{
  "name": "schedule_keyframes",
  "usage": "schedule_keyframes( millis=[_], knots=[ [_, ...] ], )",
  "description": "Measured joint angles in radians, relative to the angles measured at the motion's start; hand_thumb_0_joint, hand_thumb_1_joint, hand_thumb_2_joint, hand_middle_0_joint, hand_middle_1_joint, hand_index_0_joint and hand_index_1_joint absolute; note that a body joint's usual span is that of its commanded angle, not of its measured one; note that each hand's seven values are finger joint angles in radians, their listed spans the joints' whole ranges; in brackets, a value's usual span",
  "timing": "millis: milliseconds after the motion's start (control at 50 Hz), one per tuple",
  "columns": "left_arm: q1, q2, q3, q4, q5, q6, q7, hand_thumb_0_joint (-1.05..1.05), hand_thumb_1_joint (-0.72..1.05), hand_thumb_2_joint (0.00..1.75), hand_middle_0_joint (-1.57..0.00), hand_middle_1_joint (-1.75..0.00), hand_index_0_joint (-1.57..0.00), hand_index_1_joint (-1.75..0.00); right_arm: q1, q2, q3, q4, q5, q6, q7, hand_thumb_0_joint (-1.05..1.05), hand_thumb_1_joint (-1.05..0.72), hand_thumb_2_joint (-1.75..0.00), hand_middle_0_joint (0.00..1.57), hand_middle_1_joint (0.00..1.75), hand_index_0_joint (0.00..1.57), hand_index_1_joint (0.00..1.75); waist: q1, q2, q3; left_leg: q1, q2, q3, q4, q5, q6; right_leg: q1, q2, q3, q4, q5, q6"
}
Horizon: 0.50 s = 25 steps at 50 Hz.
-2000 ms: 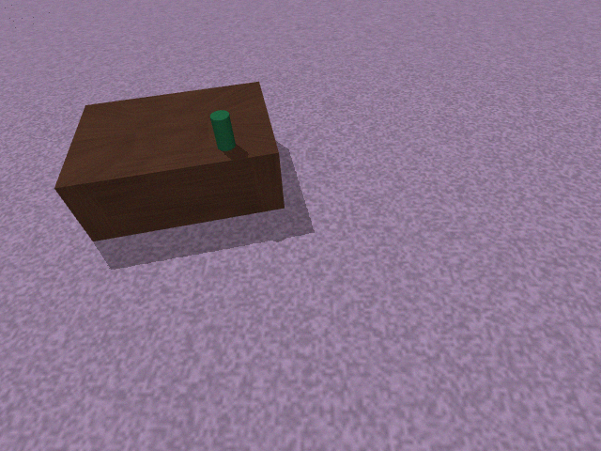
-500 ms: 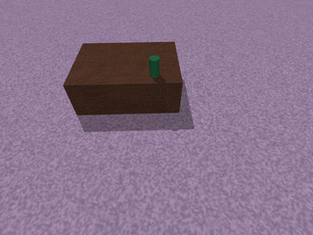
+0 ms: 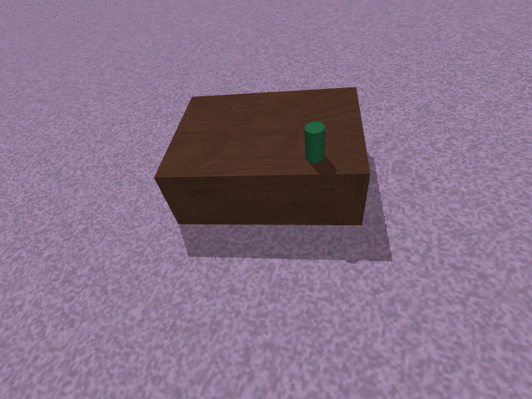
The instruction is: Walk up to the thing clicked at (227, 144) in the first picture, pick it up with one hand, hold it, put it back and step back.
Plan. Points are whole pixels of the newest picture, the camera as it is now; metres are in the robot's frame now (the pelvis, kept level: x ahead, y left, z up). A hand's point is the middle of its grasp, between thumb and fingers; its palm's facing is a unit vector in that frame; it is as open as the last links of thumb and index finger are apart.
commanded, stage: walk up
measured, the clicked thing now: (314, 142) +1.11 -0.09 -0.35
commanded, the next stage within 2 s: none
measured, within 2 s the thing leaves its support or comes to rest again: neither
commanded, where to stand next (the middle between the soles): +0.50 +0.13 m, yaw +0 degrees
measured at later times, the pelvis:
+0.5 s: pelvis +0.19 +0.09 +0.00, yaw +5 degrees
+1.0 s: pelvis +0.34 +0.09 +0.01, yaw +3 degrees
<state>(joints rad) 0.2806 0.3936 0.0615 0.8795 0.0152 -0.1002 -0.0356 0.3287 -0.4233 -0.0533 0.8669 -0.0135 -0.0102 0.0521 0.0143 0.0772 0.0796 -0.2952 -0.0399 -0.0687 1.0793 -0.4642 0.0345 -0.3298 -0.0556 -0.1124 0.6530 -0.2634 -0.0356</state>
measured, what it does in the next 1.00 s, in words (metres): walks ahead: left foot, then right foot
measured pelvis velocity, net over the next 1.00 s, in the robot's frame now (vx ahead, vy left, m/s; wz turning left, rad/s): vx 0.34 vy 0.09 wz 0.06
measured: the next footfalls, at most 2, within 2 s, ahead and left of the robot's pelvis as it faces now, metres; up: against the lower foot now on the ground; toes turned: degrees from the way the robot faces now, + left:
left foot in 0.36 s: +0.28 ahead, +0.19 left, +0.00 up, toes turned +7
right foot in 0.82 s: +0.45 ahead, -0.01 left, +0.00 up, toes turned -2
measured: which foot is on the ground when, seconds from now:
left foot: up 0.00-0.34, down 0.36-0.86, up 0.88-1.00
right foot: down 0.00-0.40, up 0.42-0.80, down 0.82-1.00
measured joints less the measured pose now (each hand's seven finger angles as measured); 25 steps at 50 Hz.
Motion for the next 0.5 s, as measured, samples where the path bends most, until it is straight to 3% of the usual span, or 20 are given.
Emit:
schedule_keyframes(
  millis=[80, 200, 300, 360, 400, 460, 500],
  knots=[
    [0.055, -0.014, -0.011, 0.003, -0.006, -0.006, 0.004, 0.00, 0.90, 0.90, -0.20, -0.30, -0.20, -0.30, -0.044, -0.026, -0.006, -0.010, 0.008, -0.006, 0.007, 0.01, -0.90, -0.90, 0.20, 0.30, 0.21, 0.30, 0.025, 0.022, -0.005, -0.131, 0.020, -0.022, 0.026, 0.123, -0.011, 0.109, -0.001, -0.006, -0.124, 0.016, 0.015],
    [0.110, 0.002, -0.005, -0.004, 0.003, -0.006, 0.007, 0.00, 0.90, 0.90, -0.21, -0.30, -0.20, -0.30, -0.085, -0.037, -0.024, -0.040, -0.002, 0.001, 0.027, 0.00, -0.90, -0.90, 0.20, 0.30, 0.20, 0.30, 0.033, 0.014, 0.013, -0.224, 0.077, -0.036, -0.188, 0.221, -0.045, 0.208, -0.009, -0.030, -0.204, -0.011, 0.029],
    [0.126, 0.033, 0.000, -0.021, 0.006, 0.001, 0.008, 0.00, 0.90, 0.90, -0.21, -0.30, -0.20, -0.30, -0.114, -0.022, -0.023, -0.039, -0.012, 0.010, 0.047, 0.01, -0.90, -0.90, 0.20, 0.30, 0.20, 0.30, 0.037, -0.013, 0.028, -0.191, 0.115, 0.031, -0.400, 0.273, -0.033, 0.258, -0.024, -0.058, -0.170, -0.093, 0.064],
    [0.134, 0.052, -0.002, -0.024, 0.002, 0.013, 0.011, 0.00, 0.90, 0.90, -0.21, -0.30, -0.20, -0.30, -0.124, -0.010, -0.022, -0.039, -0.017, 0.003, 0.053, 0.01, -0.90, -0.90, 0.20, 0.30, 0.20, 0.30, 0.036, -0.041, 0.015, -0.129, 0.104, 0.074, -0.474, 0.304, -0.017, 0.268, -0.052, -0.065, -0.095, -0.177, 0.085],
    [0.116, 0.060, -0.002, -0.016, -0.003, 0.030, 0.019, 0.00, 0.90, 0.90, -0.21, -0.30, -0.20, -0.30, -0.141, 0.010, -0.021, -0.045, -0.025, -0.014, 0.048, 0.01, -0.90, -0.90, 0.20, 0.30, 0.20, 0.30, 0.034, -0.099, 0.034, -0.113, 0.061, 0.110, -0.427, 0.269, -0.016, 0.219, -0.114, -0.022, 0.074, -0.205, 0.043],
    [0.082, 0.037, -0.021, -0.005, -0.009, 0.051, 0.024, 0.00, 0.90, 0.90, -0.20, -0.30, -0.20, -0.30, -0.131, 0.020, -0.015, -0.071, -0.005, -0.033, 0.031, 0.00, -0.90, -0.90, 0.20, 0.30, 0.21, 0.30, 0.004, -0.077, 0.039, -0.086, 0.063, 0.098, -0.393, 0.207, 0.000, 0.072, -0.045, 0.080, 0.396, -0.234, -0.003],
    [0.064, 0.037, -0.030, -0.010, -0.015, 0.052, 0.019, 0.00, 0.90, 0.90, -0.20, -0.30, -0.20, -0.30, -0.113, 0.037, -0.006, -0.073, 0.007, -0.032, 0.018, 0.00, -0.90, -0.90, 0.20, 0.30, 0.21, 0.30, -0.008, -0.084, 0.032, -0.034, 0.059, 0.098, -0.446, 0.210, 0.002, -0.015, -0.021, 0.110, 0.487, -0.189, -0.015]
  ],
)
